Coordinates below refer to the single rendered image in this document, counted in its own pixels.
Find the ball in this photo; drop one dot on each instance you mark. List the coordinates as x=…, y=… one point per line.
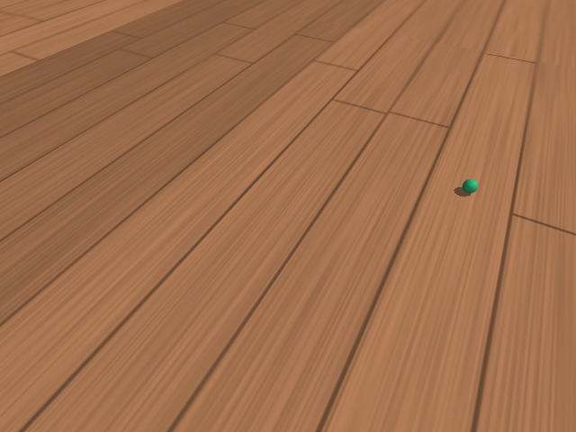
x=470, y=186

